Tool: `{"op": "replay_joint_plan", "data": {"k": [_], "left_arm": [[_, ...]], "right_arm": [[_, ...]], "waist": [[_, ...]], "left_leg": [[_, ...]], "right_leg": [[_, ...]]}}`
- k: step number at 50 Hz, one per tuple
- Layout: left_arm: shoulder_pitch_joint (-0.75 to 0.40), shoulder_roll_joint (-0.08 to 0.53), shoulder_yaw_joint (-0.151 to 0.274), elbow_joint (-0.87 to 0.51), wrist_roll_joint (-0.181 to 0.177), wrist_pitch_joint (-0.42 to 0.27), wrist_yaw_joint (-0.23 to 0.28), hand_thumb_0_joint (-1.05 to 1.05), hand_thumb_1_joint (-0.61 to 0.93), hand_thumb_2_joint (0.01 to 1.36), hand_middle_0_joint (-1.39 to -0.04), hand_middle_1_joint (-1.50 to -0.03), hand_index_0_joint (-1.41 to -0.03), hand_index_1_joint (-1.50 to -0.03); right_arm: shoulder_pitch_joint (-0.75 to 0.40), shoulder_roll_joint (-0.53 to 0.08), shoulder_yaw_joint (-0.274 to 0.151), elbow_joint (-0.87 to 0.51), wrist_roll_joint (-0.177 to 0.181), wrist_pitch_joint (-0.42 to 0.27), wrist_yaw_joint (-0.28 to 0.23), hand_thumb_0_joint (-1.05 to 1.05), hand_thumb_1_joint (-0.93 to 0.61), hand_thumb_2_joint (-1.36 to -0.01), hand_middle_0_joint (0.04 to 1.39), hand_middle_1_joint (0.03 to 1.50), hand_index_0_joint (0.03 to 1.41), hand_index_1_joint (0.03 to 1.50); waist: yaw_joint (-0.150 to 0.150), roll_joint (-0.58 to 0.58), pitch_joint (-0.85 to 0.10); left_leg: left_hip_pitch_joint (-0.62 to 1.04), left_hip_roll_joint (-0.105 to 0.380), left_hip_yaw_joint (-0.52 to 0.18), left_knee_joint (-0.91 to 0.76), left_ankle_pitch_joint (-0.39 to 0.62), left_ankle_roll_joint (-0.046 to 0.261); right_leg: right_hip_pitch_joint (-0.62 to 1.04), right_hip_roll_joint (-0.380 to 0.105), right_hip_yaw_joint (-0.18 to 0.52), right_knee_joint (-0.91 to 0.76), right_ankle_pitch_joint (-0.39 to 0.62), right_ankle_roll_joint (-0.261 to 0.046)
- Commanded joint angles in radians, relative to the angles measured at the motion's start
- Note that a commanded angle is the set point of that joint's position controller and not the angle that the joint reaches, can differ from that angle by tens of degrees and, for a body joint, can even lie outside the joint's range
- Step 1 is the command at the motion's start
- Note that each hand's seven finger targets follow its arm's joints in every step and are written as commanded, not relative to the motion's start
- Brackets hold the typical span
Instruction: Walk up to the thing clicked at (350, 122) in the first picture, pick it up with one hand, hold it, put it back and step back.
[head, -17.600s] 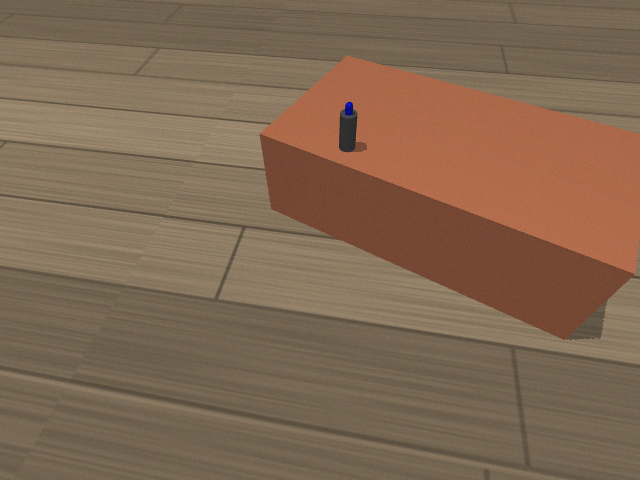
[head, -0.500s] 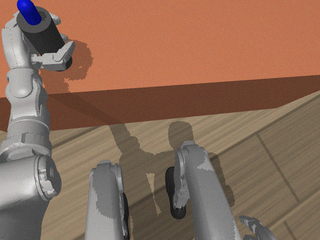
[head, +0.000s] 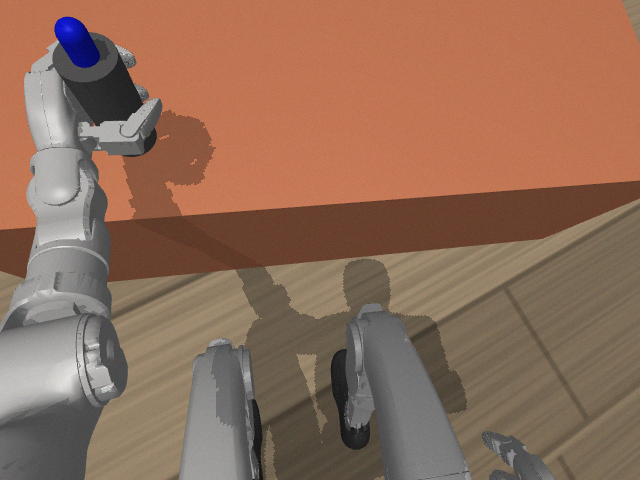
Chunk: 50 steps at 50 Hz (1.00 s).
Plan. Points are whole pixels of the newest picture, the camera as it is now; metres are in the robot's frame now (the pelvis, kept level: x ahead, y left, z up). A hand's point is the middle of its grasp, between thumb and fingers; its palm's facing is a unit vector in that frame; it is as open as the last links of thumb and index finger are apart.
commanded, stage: lift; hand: left
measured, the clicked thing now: (105, 90) +0.54 +0.17 +0.03
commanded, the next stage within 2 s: hold in 1.82 s
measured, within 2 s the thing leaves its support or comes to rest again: neither
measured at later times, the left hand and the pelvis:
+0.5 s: hand (99, 98) +0.51 +0.17 +0.06, palm faces +0.08 -1.00 -0.02, open 7.7 cm; pelvis +0.01 +0.00 +0.05, yaw +0 degrees
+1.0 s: hand (27, 87) +0.44 +0.17 +0.16, palm faces +0.11 -0.99 -0.02, open 7.7 cm; pelvis +0.04 +0.00 +0.14, yaw +1 degrees
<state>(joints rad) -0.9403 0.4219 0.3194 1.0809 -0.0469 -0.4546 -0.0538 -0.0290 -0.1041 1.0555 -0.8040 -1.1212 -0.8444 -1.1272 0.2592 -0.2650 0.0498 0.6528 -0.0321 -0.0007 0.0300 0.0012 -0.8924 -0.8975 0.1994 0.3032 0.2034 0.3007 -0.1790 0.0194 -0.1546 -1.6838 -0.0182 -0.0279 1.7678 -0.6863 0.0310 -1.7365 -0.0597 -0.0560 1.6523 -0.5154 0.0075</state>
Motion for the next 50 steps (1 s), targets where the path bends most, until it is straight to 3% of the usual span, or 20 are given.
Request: {"op": "replay_joint_plan", "data": {"k": [1, 2, 6, 8, 13, 16, 18, 20, 22, 23, 25, 27, 28, 30, 31, 35, 41, 43, 46, 50], "left_arm": [[-0.426, 0.211, 0.039, -0.211, -0.015, -0.088, 0.002, 0.000, 0.385, 1.286, -1.266, -1.351, -1.266, -1.362], [-0.444, 0.186, 0.009, -0.236, -0.016, -0.092, 0.002, 0.000, 0.401, 1.286, -1.267, -1.351, -1.268, -1.361], [-0.412, 0.191, 0.030, -0.188, -0.018, -0.090, 0.000, 0.000, 0.364, 1.221, -1.279, -1.374, -1.297, -1.366], [-0.419, 0.175, 0.010, -0.214, -0.020, -0.095, -0.010, 0.000, 0.334, 1.239, -1.266, -1.377, -1.282, -1.372], [-0.360, 0.193, 0.038, -0.266, -0.028, -0.094, -0.012, 0.000, 0.360, 1.261, -1.281, -1.397, -1.299, -1.391], [-0.323, 0.153, 0.019, -0.281, -0.033, -0.089, -0.013, 0.000, 0.352, 1.256, -1.272, -1.386, -1.290, -1.381], [-0.327, 0.165, 0.022, -0.356, -0.040, -0.088, -0.010, 0.000, 0.340, 1.248, -1.269, -1.383, -1.286, -1.377], [-0.266, 0.122, -0.003, -0.326, -0.045, -0.076, -0.011, 0.000, 0.352, 1.240, -1.257, -1.364, -1.274, -1.359], [-0.250, 0.140, 0.011, -0.409, -0.059, -0.075, -0.009, 0.000, 0.343, 1.235, -1.254, -1.362, -1.272, -1.355], [-0.278, 0.094, -0.036, -0.433, -0.060, -0.074, -0.008, 0.000, 0.353, 1.233, -1.261, -1.365, -1.280, -1.357], [-0.203, 0.129, 0.012, -0.450, -0.067, -0.067, 0.001, 0.000, 0.363, 1.236, -1.254, -1.357, -1.271, -1.351], [-0.145, 0.049, -0.049, -0.442, -0.068, -0.058, 0.001, 0.000, 0.359, 1.248, -1.242, -1.355, -1.259, -1.350], [-0.124, 0.084, -0.020, -0.503, -0.069, -0.059, 0.004, 0.000, 0.361, 1.248, -1.243, -1.358, -1.260, -1.353], [-0.117, 0.050, -0.057, -0.520, -0.080, -0.054, 0.006, 0.000, 0.388, 1.260, -1.264, -1.370, -1.280, -1.365], [-0.067, 0.071, -0.028, -0.499, -0.076, -0.049, 0.012, 0.000, 0.390, 1.263, -1.269, -1.369, -1.284, -1.366], [0.031, 0.016, -0.058, -0.558, -0.089, -0.038, 0.026, 0.000, 0.405, 1.277, -1.277, -1.378, -1.291, -1.376], [0.111, -0.031, -0.110, -0.659, -0.103, -0.029, 0.030, 0.000, 0.387, 1.257, -1.277, -1.365, -1.290, -1.363], [0.136, -0.008, -0.096, -0.678, -0.101, -0.031, 0.030, 0.000, 0.368, 1.255, -1.279, -1.364, -1.289, -1.365], [0.161, -0.053, -0.141, -0.699, -0.101, -0.028, 0.028, 0.000, 0.346, 1.249, -1.283, -1.355, -1.290, -1.360], [0.252, -0.059, -0.139, -0.699, -0.099, -0.017, 0.029, 0.000, 0.334, 1.244, -1.266, -1.353, -1.276, -1.354]], "right_arm": [[0.189, -0.205, -0.078, -0.023, 0.003, -0.014, -0.019, 0.000, -0.886, -0.899, 0.200, 0.300, 0.200, 0.300], [0.178, -0.192, -0.074, -0.032, 0.001, -0.016, -0.018, 0.000, -0.886, -0.898, 0.200, 0.300, 0.200, 0.300], [0.184, -0.187, -0.074, -0.027, 0.004, -0.019, -0.019, 0.000, -0.924, -0.908, 0.200, 0.299, 0.199, 0.299], [0.186, -0.182, -0.070, -0.025, 0.003, -0.021, -0.019, 0.000, -0.916, -0.907, 0.199, 0.300, 0.199, 0.300], [0.179, -0.179, -0.074, -0.037, 0.008, -0.018, -0.018, 0.000, -0.913, -0.906, 0.199, 0.300, 0.199, 0.300], [0.182, -0.182, -0.079, -0.029, 0.010, -0.015, -0.018, 0.000, -0.911, -0.905, 0.199, 0.300, 0.199, 0.300], [0.177, -0.180, -0.085, -0.036, 0.014, -0.017, -0.022, 0.000, -0.916, -0.906, 0.199, 0.299, 0.199, 0.299], [0.167, -0.177, -0.084, -0.034, 0.015, -0.019, -0.024, 0.000, -0.911, -0.905, 0.199, 0.299, 0.199, 0.300], [0.155, -0.182, -0.094, -0.035, 0.020, -0.020, -0.029, 0.000, -0.910, -0.904, 0.199, 0.299, 0.199, 0.300], [0.147, -0.166, -0.088, -0.038, 0.020, -0.024, -0.031, 0.000, -0.907, -0.903, 0.199, 0.300, 0.199, 0.300], [0.141, -0.167, -0.095, -0.033, 0.027, -0.025, -0.037, 0.000, -0.908, -0.904, 0.199, 0.300, 0.199, 0.300], [0.126, -0.162, -0.097, -0.036, 0.026, -0.032, -0.038, 0.000, -0.903, -0.903, 0.199, 0.300, 0.200, 0.300], [0.129, -0.163, -0.102, -0.030, 0.028, -0.031, -0.039, 0.000, -0.904, -0.903, 0.199, 0.300, 0.199, 0.300], [0.123, -0.153, -0.098, -0.027, 0.034, -0.037, -0.043, 0.000, -0.902, -0.902, 0.199, 0.300, 0.200, 0.300], [0.113, -0.151, -0.099, -0.030, 0.034, -0.036, -0.045, 0.000, -0.899, -0.901, 0.199, 0.300, 0.200, 0.300], [0.072, -0.139, -0.100, -0.041, 0.041, -0.041, -0.051, 0.000, -0.898, -0.900, 0.199, 0.300, 0.200, 0.300], [0.043, -0.125, -0.101, -0.051, 0.049, -0.054, -0.059, 0.000, -0.899, -0.900, 0.200, 0.300, 0.200, 0.300], [0.038, -0.130, -0.102, -0.046, 0.048, -0.056, -0.061, 0.000, -0.904, -0.901, 0.199, 0.300, 0.200, 0.300], [0.034, -0.126, -0.101, -0.053, 0.045, -0.058, -0.056, 0.000, -0.905, -0.902, 0.199, 0.300, 0.199, 0.300], [0.030, -0.117, -0.101, -0.062, 0.042, -0.058, -0.055, 0.000, -0.901, -0.900, 0.199, 0.300, 0.199, 0.300]], "waist": [[-0.011, 0.159, -0.665], [-0.016, 0.149, -0.670], [-0.018, 0.115, -0.634], [-0.021, 0.134, -0.648], [0.008, 0.143, -0.676], [0.011, 0.158, -0.655], [0.020, 0.166, -0.712], [0.016, 0.144, -0.646], [0.038, 0.142, -0.670], [0.024, 0.130, -0.653], [0.050, 0.119, -0.640], [0.037, 0.105, -0.578], [0.059, 0.113, -0.614], [0.055, 0.104, -0.596], [0.065, 0.090, -0.566], [0.077, 0.055, -0.468], [0.083, 0.041, -0.422], [0.096, 0.068, -0.406], [0.100, 0.060, -0.381], [0.113, 0.034, -0.381]], "left_leg": [[0.427, 0.004, -0.052, -0.278, 0.293, -0.017], [0.407, 0.001, -0.037, -0.274, 0.282, -0.010], [0.375, -0.002, -0.028, -0.286, 0.258, -0.006], [0.385, -0.004, -0.025, -0.284, 0.292, -0.008], [0.431, -0.003, -0.027, -0.326, 0.317, -0.013], [0.514, 0.009, -0.052, -0.357, 0.343, -0.022], [0.558, 0.008, -0.044, -0.365, 0.366, -0.019], [0.556, 0.013, -0.057, -0.397, 0.341, -0.024], [0.608, 0.014, -0.054, -0.421, 0.347, -0.022], [0.592, 0.013, -0.051, -0.428, 0.313, -0.021], [0.617, 0.012, -0.047, -0.450, 0.323, -0.019], [0.620, 0.015, -0.048, -0.472, 0.324, -0.021], [0.661, 0.015, -0.046, -0.488, 0.343, -0.021], [0.693, 0.017, -0.045, -0.506, 0.358, -0.022], [0.675, 0.014, -0.039, -0.521, 0.340, -0.021], [0.696, 0.015, -0.045, -0.603, 0.233, -0.017], [0.787, 0.011, -0.030, -0.667, 0.291, -0.017], [0.853, 0.018, -0.040, -0.693, 0.345, -0.027], [0.913, 0.020, -0.043, -0.725, 0.392, -0.033], [0.920, 0.010, -0.019, -0.748, 0.427, -0.026]], "right_leg": [[0.439, 0.031, 0.013, -0.160, 0.201, -0.066], [0.467, 0.035, 0.017, -0.169, 0.201, -0.063], [0.510, 0.036, 0.021, -0.198, 0.197, -0.060], [0.522, 0.034, 0.025, -0.198, 0.229, -0.063], [0.588, 0.035, 0.022, -0.220, 0.252, -0.066], [0.541, 0.041, 0.010, -0.234, 0.238, -0.071], [0.597, 0.040, 0.014, -0.256, 0.267, -0.068], [0.593, 0.043, 0.007, -0.270, 0.241, -0.068], [0.634, 0.043, 0.011, -0.305, 0.247, -0.065], [0.649, 0.047, 0.011, -0.316, 0.225, -0.064], [0.692, 0.045, 0.015, -0.347, 0.240, -0.060], [0.688, 0.048, 0.013, -0.368, 0.235, -0.060], [0.731, 0.048, 0.014, -0.387, 0.250, -0.058], [0.752, 0.050, 0.014, -0.408, 0.264, -0.059], [0.782, 0.050, 0.017, -0.426, 0.257, -0.056], [0.823, 0.050, 0.021, -0.507, 0.174, -0.044], [0.928, 0.054, 0.024, -0.586, 0.230, -0.038], [0.916, 0.054, 0.022, -0.590, 0.261, -0.043], [0.941, 0.058, 0.011, -0.615, 0.284, -0.044], [1.048, 0.057, 0.019, -0.657, 0.338, -0.038]]}}
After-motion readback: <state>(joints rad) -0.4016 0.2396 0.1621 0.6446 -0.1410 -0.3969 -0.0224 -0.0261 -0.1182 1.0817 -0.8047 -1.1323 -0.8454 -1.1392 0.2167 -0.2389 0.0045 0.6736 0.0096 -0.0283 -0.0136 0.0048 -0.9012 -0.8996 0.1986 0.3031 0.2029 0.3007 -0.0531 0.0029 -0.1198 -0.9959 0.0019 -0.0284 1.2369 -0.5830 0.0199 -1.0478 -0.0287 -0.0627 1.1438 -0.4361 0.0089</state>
